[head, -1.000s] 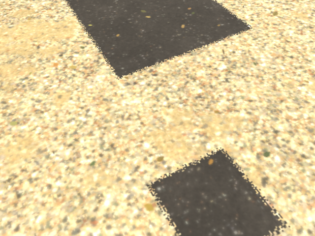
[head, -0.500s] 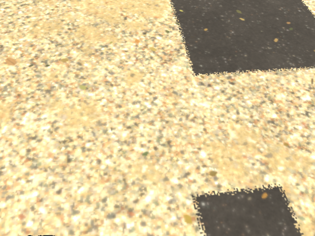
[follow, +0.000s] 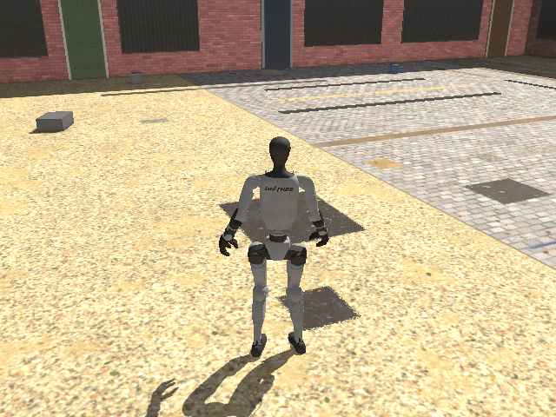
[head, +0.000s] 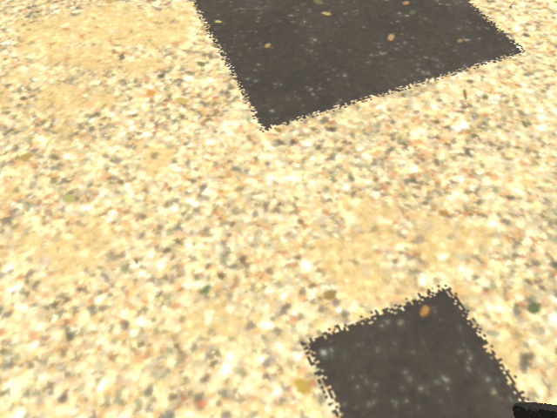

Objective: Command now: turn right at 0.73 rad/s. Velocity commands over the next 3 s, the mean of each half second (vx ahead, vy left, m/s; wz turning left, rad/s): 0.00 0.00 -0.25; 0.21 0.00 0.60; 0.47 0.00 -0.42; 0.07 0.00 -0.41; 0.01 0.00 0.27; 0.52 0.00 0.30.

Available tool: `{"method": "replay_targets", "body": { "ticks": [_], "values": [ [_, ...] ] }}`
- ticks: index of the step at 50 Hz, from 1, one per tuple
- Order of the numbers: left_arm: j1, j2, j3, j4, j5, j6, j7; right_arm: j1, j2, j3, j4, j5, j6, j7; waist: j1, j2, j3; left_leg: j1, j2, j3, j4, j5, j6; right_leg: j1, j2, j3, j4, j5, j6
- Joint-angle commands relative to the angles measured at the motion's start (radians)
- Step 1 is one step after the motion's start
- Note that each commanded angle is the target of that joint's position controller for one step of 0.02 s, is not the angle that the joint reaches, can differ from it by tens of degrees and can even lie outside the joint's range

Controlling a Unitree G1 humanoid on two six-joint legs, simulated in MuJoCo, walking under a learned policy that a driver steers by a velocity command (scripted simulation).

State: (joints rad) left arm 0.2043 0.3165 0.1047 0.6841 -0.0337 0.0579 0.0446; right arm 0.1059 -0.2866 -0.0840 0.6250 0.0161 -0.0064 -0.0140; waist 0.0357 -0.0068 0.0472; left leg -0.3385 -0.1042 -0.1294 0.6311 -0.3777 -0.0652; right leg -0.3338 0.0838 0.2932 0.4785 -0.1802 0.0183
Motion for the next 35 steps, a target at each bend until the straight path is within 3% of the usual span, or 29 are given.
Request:
{"method": "replay_targets", "body": {
  "ticks": [1, 2, 3, 4, 5, 6, 7, 8, 11, 13, 15, 18, 19, 20, 21, 22, 23, 24, 25, 26, 28, 30, 33, 35],
  "values": [
    [-0.09, 0.156, 0.04, -0.099, -0.015, -0.009, 0.002, 0.108, -0.085, -0.033, -0.02, 0.005, -0.025, 0.006, -0.071, -0.199, -0.177, 0.158, 0.009, 0.041, -0.278, 0.176, 0.02, 0.101, -0.155, 0.25, -0.069, 0.093, -0.141],
    [-0.047, 0.117, 0.028, -0.093, -0.009, -0.01, 0.004, 0.121, -0.12, -0.045, -0.013, -0.002, -0.023, 0.001, -0.052, -0.148, -0.198, 0.272, 0.114, -0.024, -0.316, 0.212, 0.056, 0.016, -0.105, 0.201, 0.007, -0.072, -0.099],
    [0.022, 0.049, 0.007, -0.089, 0.01, -0.011, -0.001, 0.078, -0.194, -0.052, -0.041, -0.03, -0.013, -0.004, 0.003, 0.125, -0.194, 0.336, 0.347, -0.293, -0.355, 0.235, 0.167, -0.148, 0.037, 0.03, 0.237, -0.357, -0.043],
    [0.022, 0.115, 0.029, -0.103, 0.016, -0.028, -0.002, 0.049, -0.204, -0.053, -0.053, -0.08, -0.019, 0.007, 0.007, 0.26, -0.126, 0.203, 0.477, -0.488, -0.389, 0.283, 0.294, -0.247, 0.052, -0.027, 0.451, -0.466, -0.007],
    [0.033, 0.181, 0.046, -0.081, 0.022, -0.034, -0.002, -0.011, -0.153, -0.037, -0.071, -0.071, -0.027, 0.006, 0.028, 0.178, -0.085, 0.154, 0.469, -0.422, -0.383, 0.283, 0.32, -0.244, -0.006, -0.045, 0.604, -0.405, 0.014],
    [0.035, 0.192, 0.051, -0.054, 0.019, -0.03, -0.001, -0.044, -0.107, -0.023, -0.072, -0.053, -0.03, 0.003, 0.029, 0.109, -0.061, 0.123, 0.396, -0.304, -0.362, 0.265, 0.284, -0.233, -0.014, -0.062, 0.652, -0.337, 0.028],
    [0.042, 0.16, 0.043, -0.034, 0.022, -0.022, 0.004, -0.046, -0.093, -0.016, -0.069, -0.035, -0.03, -0.002, 0.022, 0.082, -0.056, 0.137, 0.337, -0.235, -0.346, 0.252, 0.256, -0.238, -0.011, -0.071, 0.694, -0.282, 0.042],
    [0.041, 0.13, 0.032, -0.034, 0.024, -0.018, 0.003, -0.032, -0.087, -0.009, -0.057, -0.022, -0.028, -0.006, 0.008, 0.095, -0.047, 0.143, 0.324, -0.202, -0.334, 0.334, 0.264, -0.251, -0.007, -0.078, 0.739, -0.255, 0.057],
    [-0.025, 0.08, 0.006, -0.067, 0.015, -0.027, -0.001, 0.049, -0.084, -0.001, -0.022, -0.027, -0.022, -0.013, -0.034, 0.133, -0.062, 0.217, 0.296, -0.12, -0.31, 0.496, 0.289, -0.248, -0.021, -0.129, 0.644, -0.231, 0.083],
    [-0.061, 0.056, -0.009, -0.083, 0.021, -0.029, -0.003, 0.074, -0.087, 0.0, -0.006, -0.027, -0.017, -0.015, -0.052, 0.158, -0.087, 0.272, 0.303, -0.111, -0.291, 0.535, 0.297, -0.208, -0.056, -0.153, 0.499, -0.241, 0.094],
    [-0.075, 0.031, -0.026, -0.091, 0.027, -0.03, -0.011, 0.066, -0.115, -0.006, 0.0, -0.021, -0.009, -0.012, -0.059, 0.185, -0.1, 0.244, 0.3, -0.084, -0.281, 0.554, 0.294, -0.094, -0.088, -0.22, 0.336, -0.273, 0.092],
    [-0.053, 0.05, -0.022, -0.077, 0.017, -0.032, -0.019, 0.098, -0.139, -0.009, 0.019, -0.009, 0.004, -0.007, -0.064, 0.201, -0.106, 0.228, 0.304, -0.09, -0.246, 0.605, 0.293, 0.025, -0.067, -0.277, 0.118, -0.195, 0.075],
    [-0.021, 0.021, -0.028, -0.054, 0.023, -0.035, -0.021, 0.098, -0.104, 0.006, 0.03, -0.001, 0.004, -0.004, -0.04, 0.182, -0.099, 0.183, 0.284, -0.092, -0.231, 0.602, 0.272, 0.125, -0.068, -0.271, -0.061, -0.07, 0.052],
    [-0.003, 0.028, -0.027, -0.046, 0.034, -0.038, -0.02, 0.129, -0.086, 0.014, 0.048, 0.009, -0.002, 0.0, -0.028, 0.154, -0.083, 0.128, 0.263, -0.097, -0.231, 0.568, 0.229, 0.226, -0.073, -0.254, -0.198, 0.075, 0.022],
    [0.028, 0.099, -0.012, -0.052, 0.042, -0.038, -0.008, 0.159, -0.095, 0.014, 0.051, -0.002, -0.016, 0.007, -0.037, 0.087, -0.121, 0.041, 0.236, -0.088, -0.205, 0.459, 0.165, 0.37, -0.159, -0.185, -0.144, 0.237, -0.011],
    [0.054, 0.191, 0.01, -0.06, 0.053, -0.027, 0.007, 0.153, -0.08, 0.02, 0.028, -0.025, -0.034, 0.022, -0.053, -0.089, -0.154, -0.075, 0.15, -0.02, -0.108, 0.191, 0.106, 0.457, -0.301, -0.105, -0.033, 0.521, -0.083],
    [0.052, 0.192, 0.02, -0.038, 0.052, -0.021, 0.002, 0.101, -0.083, 0.018, 0.005, -0.003, -0.037, 0.019, -0.026, -0.219, -0.154, -0.091, 0.096, 0.081, -0.044, -0.011, 0.064, 0.336, -0.369, -0.06, -0.065, 0.418, -0.192],
    [0.017, 0.154, 0.013, -0.057, 0.052, -0.025, -0.001, 0.062, -0.131, 0.003, 0.002, 0.008, -0.03, 0.014, -0.002, -0.2, -0.109, -0.127, 0.093, 0.109, 0.086, -0.097, 0.038, 0.305, -0.389, -0.036, -0.102, 0.373, -0.235],
    [0.018, 0.134, 0.01, -0.059, 0.058, -0.03, 0.004, 0.04, -0.145, -0.011, -0.004, 0.017, -0.017, 0.009, 0.018, -0.216, -0.093, -0.213, 0.091, 0.115, 0.266, -0.2, 0.024, 0.314, -0.422, -0.013, -0.121, 0.41, -0.26],
    [0.01, 0.113, 0.001, -0.067, 0.06, -0.038, 0.008, 0.072, -0.144, -0.023, 0.01, 0.019, 0.005, 0.002, 0.01, -0.195, -0.086, -0.247, 0.1, 0.093, 0.436, -0.256, 0.002, 0.295, -0.441, -0.032, -0.127, 0.48, -0.277],
    [-0.075, 0.086, -0.005, -0.074, 0.045, -0.053, 0.007, 0.131, -0.103, -0.022, 0.02, 0.015, 0.044, -0.006, -0.046, -0.148, -0.059, -0.258, 0.138, 0.073, 0.503, -0.173, -0.018, 0.241, -0.407, -0.139, -0.13, 0.458, -0.239],
    [-0.1, 0.083, -0.002, -0.073, 0.044, -0.054, 0.007, 0.111, -0.08, -0.015, 0.0, 0.011, 0.06, -0.005, -0.041, -0.152, -0.048, -0.259, 0.156, 0.113, 0.456, -0.079, -0.034, 0.228, -0.38, -0.216, -0.146, 0.397, -0.223],
    [-0.107, 0.101, 0.009, -0.07, 0.043, -0.048, 0.009, 0.065, -0.059, -0.003, -0.052, 0.012, 0.064, 0.022, -0.019, -0.157, -0.076, -0.181, 0.183, 0.152, 0.28, -0.015, -0.022, 0.232, -0.379, -0.296, -0.129, 0.362, -0.213],
    [-0.096, 0.135, 0.021, -0.064, 0.036, -0.049, 0.001, 0.066, -0.078, -0.009, -0.077, 0.011, 0.066, 0.04, -0.013, -0.155, -0.099, -0.121, 0.179, 0.186, 0.194, -0.004, 0.003, 0.238, -0.409, -0.312, -0.108, 0.38, -0.208]
  ]
}}
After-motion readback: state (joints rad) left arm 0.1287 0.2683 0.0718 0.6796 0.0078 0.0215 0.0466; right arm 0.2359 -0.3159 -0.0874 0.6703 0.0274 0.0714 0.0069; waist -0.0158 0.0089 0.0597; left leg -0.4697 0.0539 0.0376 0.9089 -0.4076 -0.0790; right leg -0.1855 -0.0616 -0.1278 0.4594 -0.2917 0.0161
